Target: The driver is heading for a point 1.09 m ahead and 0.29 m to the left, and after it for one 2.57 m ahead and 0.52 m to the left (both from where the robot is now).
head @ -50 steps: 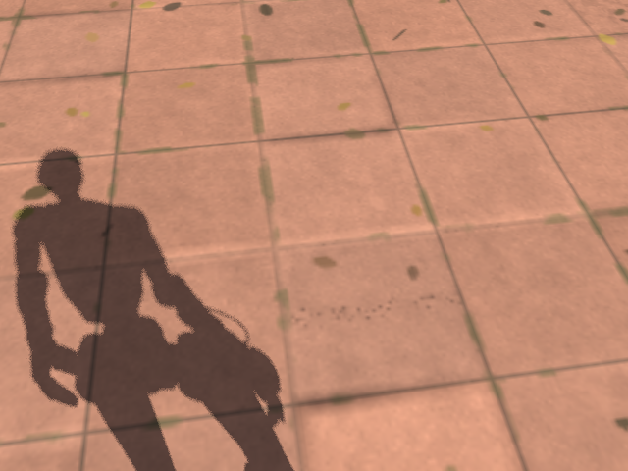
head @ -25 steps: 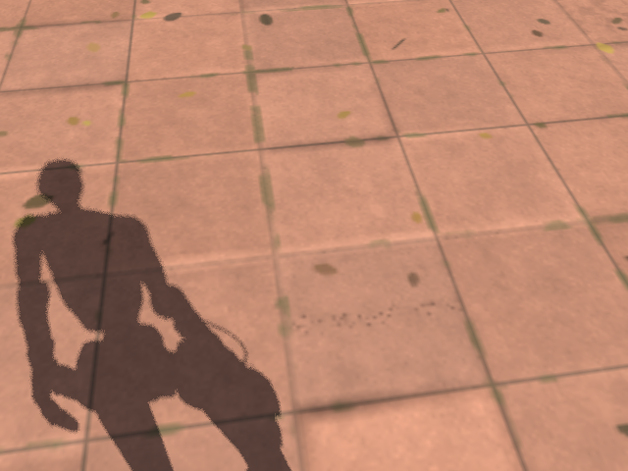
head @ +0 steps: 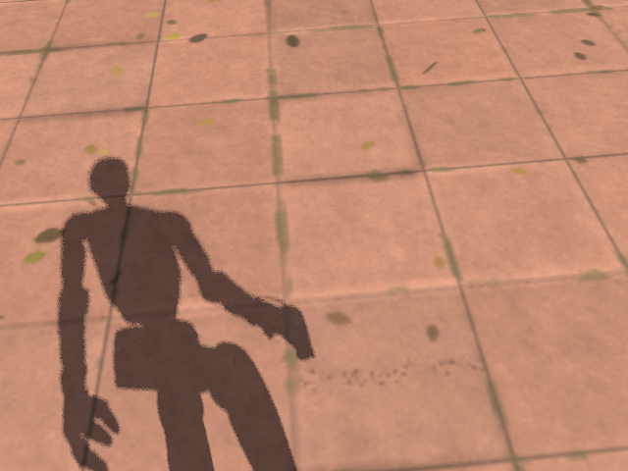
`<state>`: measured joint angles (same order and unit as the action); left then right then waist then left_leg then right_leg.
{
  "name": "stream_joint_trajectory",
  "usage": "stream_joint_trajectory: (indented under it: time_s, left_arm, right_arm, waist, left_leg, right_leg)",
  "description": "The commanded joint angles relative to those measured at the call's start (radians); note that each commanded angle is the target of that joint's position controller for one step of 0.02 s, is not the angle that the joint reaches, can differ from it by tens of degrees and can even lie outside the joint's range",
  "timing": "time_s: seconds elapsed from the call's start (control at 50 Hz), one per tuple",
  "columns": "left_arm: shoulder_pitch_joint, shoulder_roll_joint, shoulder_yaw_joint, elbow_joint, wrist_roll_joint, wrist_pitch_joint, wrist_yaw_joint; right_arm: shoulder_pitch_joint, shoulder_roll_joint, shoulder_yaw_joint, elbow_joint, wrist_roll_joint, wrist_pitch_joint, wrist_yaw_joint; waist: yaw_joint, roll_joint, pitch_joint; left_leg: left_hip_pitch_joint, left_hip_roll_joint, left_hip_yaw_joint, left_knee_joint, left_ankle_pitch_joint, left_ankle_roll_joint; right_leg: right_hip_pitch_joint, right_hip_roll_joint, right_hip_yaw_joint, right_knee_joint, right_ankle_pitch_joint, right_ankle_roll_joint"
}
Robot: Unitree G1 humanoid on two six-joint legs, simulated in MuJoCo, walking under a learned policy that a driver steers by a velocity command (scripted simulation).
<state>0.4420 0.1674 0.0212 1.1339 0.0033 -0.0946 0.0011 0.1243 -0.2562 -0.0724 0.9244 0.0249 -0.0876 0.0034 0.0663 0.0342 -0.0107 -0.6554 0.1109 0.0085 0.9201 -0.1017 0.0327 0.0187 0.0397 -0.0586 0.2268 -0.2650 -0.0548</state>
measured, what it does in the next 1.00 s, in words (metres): walks ahead: left foot, then right foot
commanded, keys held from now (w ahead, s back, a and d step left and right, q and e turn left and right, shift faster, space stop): w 0.68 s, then w+q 0.32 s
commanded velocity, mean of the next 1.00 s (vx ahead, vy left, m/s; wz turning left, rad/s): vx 0.49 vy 0.00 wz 0.09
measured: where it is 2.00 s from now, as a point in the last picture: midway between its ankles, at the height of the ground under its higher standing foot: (295, 258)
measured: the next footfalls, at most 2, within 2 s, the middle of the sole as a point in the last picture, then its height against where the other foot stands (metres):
left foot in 0.22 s outside the picture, level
right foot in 0.76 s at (409, 424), level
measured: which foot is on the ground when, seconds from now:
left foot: up 0.00-0.20, down 0.22-0.78, up 0.80-1.00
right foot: down 0.00-0.24, up 0.26-0.74, down 0.76-1.00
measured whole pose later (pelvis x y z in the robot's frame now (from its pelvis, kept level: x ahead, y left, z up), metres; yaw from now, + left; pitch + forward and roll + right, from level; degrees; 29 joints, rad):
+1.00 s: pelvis +0.58 -0.02 +0.00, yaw +7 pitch +1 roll -1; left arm 0.26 0.23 0.07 0.98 0.02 -0.12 -0.01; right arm 0.23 -0.28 -0.08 0.94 0.04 -0.05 -0.01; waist 0.03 0.05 0.02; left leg -0.61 0.10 -0.06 1.12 -0.24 0.05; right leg -0.17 0.02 -0.16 0.33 -0.17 -0.05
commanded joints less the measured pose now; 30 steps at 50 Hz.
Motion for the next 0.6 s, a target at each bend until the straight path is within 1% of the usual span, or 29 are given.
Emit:
stream_joint_trajectory:
  time_s: [0.02,0.08,0.12,0.14,0.16,0.18,0.2,0.22,0.24,0.26,0.28,0.3,0.32,0.34,0.36,0.38,0.4,0.42,0.46,0.5,0.56,0.6]
  left_arm:
    - [0.011,0.179,0.026,-0.053,0.000,-0.004,0.018]
    - [0.067,0.181,0.032,-0.042,-0.012,-0.001,0.020]
    - [0.076,0.183,0.038,-0.038,-0.019,0.004,0.021]
    - [0.069,0.191,0.042,-0.041,-0.018,0.008,0.021]
    - [0.053,0.204,0.048,-0.048,-0.016,0.012,0.021]
    - [0.041,0.221,0.054,-0.054,-0.012,0.017,0.021]
    - [0.021,0.225,0.057,-0.060,-0.007,0.027,0.021]
    - [0.001,0.215,0.051,-0.075,-0.003,0.031,0.019]
    - [0.086,0.116,0.023,-0.098,0.004,0.022,0.008]
    - [0.125,0.047,-0.001,-0.083,-0.016,-0.007,-0.004]
    - [0.020,0.144,0.028,-0.113,-0.045,-0.033,-0.009]
    - [-0.078,0.181,0.035,-0.149,-0.062,-0.044,-0.006]
    - [-0.121,0.177,0.039,-0.158,-0.053,-0.045,0.004]
    - [-0.116,0.173,0.051,-0.154,-0.036,-0.032,0.013]
    - [-0.084,0.147,0.051,-0.149,-0.029,-0.016,0.016]
    - [-0.066,0.123,0.050,-0.146,-0.028,-0.003,0.018]
    - [-0.071,0.112,0.050,-0.151,-0.028,0.007,0.020]
    - [-0.103,0.119,0.052,-0.167,-0.025,0.013,0.021]
    - [-0.199,0.140,0.058,-0.204,-0.014,0.016,0.023]
    - [-0.274,0.139,0.059,-0.229,-0.007,0.011,0.017]
    - [-0.387,0.120,0.049,-0.258,-0.012,0.002,0.004]
    - [-0.452,0.117,0.043,-0.275,-0.018,0.001,-0.005]
  right_arm:
    - [-0.164,0.001,0.015,-0.096,0.000,-0.008,0.011]
    - [-0.250,-0.008,0.022,-0.128,0.007,-0.010,0.027]
    - [-0.283,-0.020,0.022,-0.150,0.009,-0.016,0.039]
    - [-0.280,-0.032,0.019,-0.155,0.009,-0.019,0.045]
    - [-0.249,-0.053,0.010,-0.153,0.008,-0.022,0.047]
    - [-0.188,-0.082,-0.003,-0.141,0.007,-0.022,0.046]
    - [-0.048,-0.120,-0.025,-0.103,0.008,-0.020,0.041]
    - [0.130,-0.163,-0.047,-0.051,0.008,-0.015,0.031]
    - [0.293,-0.254,-0.069,-0.017,-0.022,-0.011,0.023]
    - [0.322,-0.223,-0.054,0.000,-0.022,-0.006,0.026]
    - [0.238,-0.157,-0.032,-0.005,-0.013,-0.011,0.030]
    - [0.138,-0.113,-0.018,-0.026,-0.013,-0.015,0.028]
    - [0.060,-0.085,-0.007,-0.034,-0.020,-0.025,0.034]
    - [0.022,-0.056,0.001,-0.035,-0.030,-0.035,0.039]
    - [0.013,-0.043,0.006,-0.026,-0.034,-0.037,0.043]
    - [0.026,-0.043,0.007,-0.015,-0.032,-0.037,0.043]
    - [0.045,-0.054,0.005,-0.004,-0.030,-0.038,0.039]
    - [0.063,-0.074,0.002,0.004,-0.030,-0.039,0.031]
    - [0.105,-0.107,-0.004,0.016,-0.031,-0.037,0.013]
    - [0.143,-0.116,-0.005,0.023,-0.028,-0.030,0.000]
    - [0.198,-0.127,-0.007,0.034,-0.018,-0.024,-0.010]
    - [0.242,-0.134,-0.009,0.051,-0.011,-0.020,-0.011]
  waist:
    - [0.002,-0.098,0.148]
    - [0.017,-0.102,0.172]
    - [0.006,-0.105,0.176]
    - [-0.010,-0.109,0.161]
    - [-0.039,-0.124,0.126]
    - [-0.078,-0.150,0.067]
    - [-0.154,-0.166,-0.022]
    - [-0.236,-0.161,-0.125]
    - [-0.219,0.027,-0.302]
    - [-0.190,0.200,-0.444]
    - [-0.190,0.143,-0.300]
    - [-0.163,0.088,-0.157]
    - [-0.120,-0.009,-0.070]
    - [-0.080,-0.011,-0.041]
    - [-0.050,0.010,-0.027]
    - [-0.038,0.020,-0.015]
    - [-0.031,0.023,0.005]
    - [-0.030,0.023,0.028]
    - [-0.045,0.009,0.060]
    - [-0.065,0.005,0.068]
    - [-0.100,0.011,0.077]
    - [-0.125,0.012,0.086]
  left_leg:
    - [-0.049,-0.022,0.034,-0.209,0.125,-0.017]
    - [-0.017,-0.045,0.045,-0.317,0.163,-0.001]
    - [-0.020,-0.050,0.034,-0.369,0.143,0.025]
    - [0.001,-0.059,0.036,-0.387,0.118,0.041]
    - [0.063,-0.080,0.045,-0.395,0.089,0.058]
    - [0.159,-0.112,0.064,-0.384,0.055,0.075]
    - [0.334,-0.149,0.086,-0.381,0.040,0.101]
    - [0.604,-0.118,0.048,-0.371,0.055,0.135]
    - [1.018,0.146,-0.333,-0.370,-0.062,0.262]
    - [1.137,0.307,-0.780,-0.593,-0.234,0.358]
    - [1.020,0.259,-0.710,-0.642,-0.284,0.298]
    - [0.847,0.227,-0.537,-0.659,-0.212,0.256]
    - [0.667,0.191,-0.409,-0.693,-0.093,0.233]
    - [0.555,0.151,-0.318,-0.718,-0.024,0.210]
    - [0.483,0.125,-0.268,-0.745,-0.015,0.205]
    - [0.444,0.114,-0.239,-0.770,-0.013,0.211]
    - [0.410,0.110,-0.211,-0.792,-0.003,0.219]
    - [0.395,0.109,-0.192,-0.813,0.003,0.226]
    - [0.415,0.110,-0.173,-0.836,0.012,0.230]
    - [0.452,0.096,-0.139,-0.838,0.038,0.212]
    - [0.478,0.066,-0.075,-0.833,0.063,0.179]
    - [0.520,0.074,-0.063,-0.821,0.053,0.173]
  right_leg:
    - [-0.095,-0.227,0.128,-0.143,0.318,-0.121]
    - [-0.048,-0.252,0.108,-0.147,0.322,-0.124]
    - [0.031,-0.280,0.097,-0.114,0.387,-0.115]
    - [0.069,-0.292,0.089,-0.079,0.465,-0.107]
    - [0.099,-0.299,0.082,-0.025,0.618,-0.096]
    - [0.123,-0.301,0.074,0.058,0.808,-0.086]
    - [0.109,-0.279,0.050,0.221,0.957,-0.068]
    - [-0.030,-0.238,0.032,0.446,0.904,-0.038]
    - [-0.405,-0.117,0.008,0.839,0.488,0.011]
    - [-0.599,0.031,0.126,1.119,-0.262,0.033]
    - [-0.707,-0.033,0.207,1.210,-0.252,0.005]
    - [-0.732,-0.086,0.166,1.198,-0.176,-0.012]
    - [-0.689,-0.137,0.145,1.126,-0.091,-0.014]
    - [-0.620,-0.174,0.145,1.056,-0.044,-0.016]
    - [-0.562,-0.190,0.149,1.021,-0.026,-0.016]
    - [-0.542,-0.197,0.143,0.986,-0.025,-0.013]
    - [-0.547,-0.203,0.134,0.952,-0.020,-0.005]
    - [-0.577,-0.210,0.128,0.909,0.010,0.006]
    - [-0.667,-0.220,0.124,0.794,0.113,0.031]
    - [-0.707,-0.213,0.115,0.660,0.235,0.044]
    - [-0.665,-0.170,0.074,0.465,0.368,0.048]
    - [-0.650,-0.150,0.058,0.394,0.384,0.050]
